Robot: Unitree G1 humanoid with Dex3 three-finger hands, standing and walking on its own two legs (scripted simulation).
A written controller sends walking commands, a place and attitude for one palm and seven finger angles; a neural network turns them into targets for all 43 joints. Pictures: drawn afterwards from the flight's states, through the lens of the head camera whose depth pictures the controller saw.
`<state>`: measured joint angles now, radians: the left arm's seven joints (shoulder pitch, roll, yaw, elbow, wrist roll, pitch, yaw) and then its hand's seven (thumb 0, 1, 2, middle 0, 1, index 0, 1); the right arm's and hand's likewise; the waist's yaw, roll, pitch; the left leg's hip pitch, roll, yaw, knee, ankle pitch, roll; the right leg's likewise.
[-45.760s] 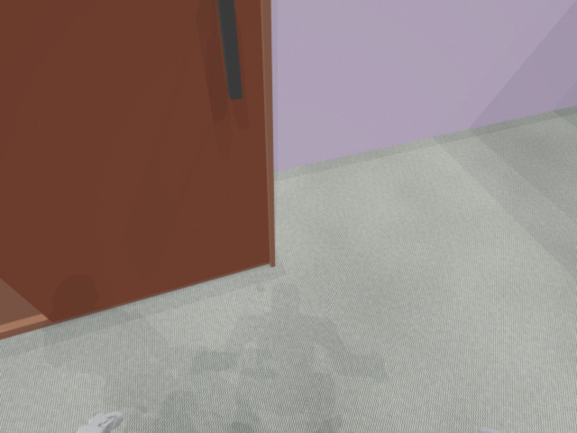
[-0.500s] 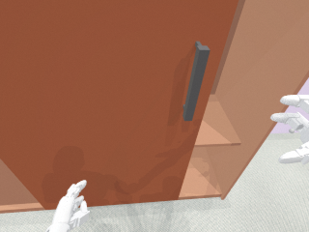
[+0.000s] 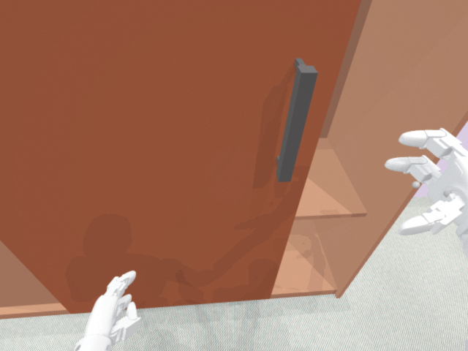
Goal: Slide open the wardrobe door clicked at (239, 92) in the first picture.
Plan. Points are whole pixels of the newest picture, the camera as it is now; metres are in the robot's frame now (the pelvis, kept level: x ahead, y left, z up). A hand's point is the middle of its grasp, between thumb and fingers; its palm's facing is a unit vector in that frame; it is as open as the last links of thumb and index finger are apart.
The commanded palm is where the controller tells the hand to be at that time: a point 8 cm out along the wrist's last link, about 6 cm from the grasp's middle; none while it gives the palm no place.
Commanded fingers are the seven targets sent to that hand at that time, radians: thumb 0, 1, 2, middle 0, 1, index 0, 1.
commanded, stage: move the hooked fingers beside the handle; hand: right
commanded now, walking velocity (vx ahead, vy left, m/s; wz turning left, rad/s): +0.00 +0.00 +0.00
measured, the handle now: (290, 125) +0.48 -0.10 +0.17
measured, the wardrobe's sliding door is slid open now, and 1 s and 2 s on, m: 0.30 0.30 0.30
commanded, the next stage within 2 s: none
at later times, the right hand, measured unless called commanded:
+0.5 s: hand (379, 170) +0.34 -0.21 +0.19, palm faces -0.03 +1.00 -0.04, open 14.0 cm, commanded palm +0.31 -0.26 +0.19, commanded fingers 0.00 0.50 -0.30 0.30 1.20 0.30 1.20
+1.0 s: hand (350, 146) +0.38 -0.18 +0.20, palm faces -0.03 +1.00 -0.03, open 14.0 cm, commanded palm +0.36 -0.23 +0.19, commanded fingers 0.00 0.50 -0.30 0.30 1.20 0.30 1.20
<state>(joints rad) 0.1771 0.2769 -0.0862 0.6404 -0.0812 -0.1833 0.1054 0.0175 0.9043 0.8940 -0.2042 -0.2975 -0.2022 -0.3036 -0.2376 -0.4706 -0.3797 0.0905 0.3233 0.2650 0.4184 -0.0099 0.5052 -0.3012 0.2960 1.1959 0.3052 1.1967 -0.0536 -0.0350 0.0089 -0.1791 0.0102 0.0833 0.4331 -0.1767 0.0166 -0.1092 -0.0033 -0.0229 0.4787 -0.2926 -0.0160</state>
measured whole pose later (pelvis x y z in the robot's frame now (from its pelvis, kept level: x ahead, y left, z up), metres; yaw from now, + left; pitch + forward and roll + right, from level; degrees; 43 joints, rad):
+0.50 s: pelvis +0.01 +0.01 +0.00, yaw +0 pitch -3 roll +0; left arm 0.16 0.27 -0.08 0.66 -0.08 -0.14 0.11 0.02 0.90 0.89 -0.20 -0.30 -0.20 -0.30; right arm -0.34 -0.43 -0.31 0.18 0.28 0.34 0.34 -0.01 0.51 -0.30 0.30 1.20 0.31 1.20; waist -0.03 -0.05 -0.02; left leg -0.21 0.00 0.08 0.46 -0.19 0.03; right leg -0.13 -0.01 -0.03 0.48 -0.30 -0.01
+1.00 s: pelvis +0.00 +0.02 +0.00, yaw +1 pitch -2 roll +0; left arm 0.21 0.28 -0.06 0.70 -0.08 -0.13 0.12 0.02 0.91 0.89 -0.20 -0.30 -0.20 -0.30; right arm -0.52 -0.40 -0.27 0.35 0.25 0.23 0.25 -0.01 0.50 -0.30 0.30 1.20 0.31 1.20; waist 0.00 -0.03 0.00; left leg -0.24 -0.01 0.08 0.46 -0.18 0.04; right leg -0.16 -0.02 -0.03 0.48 -0.29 0.01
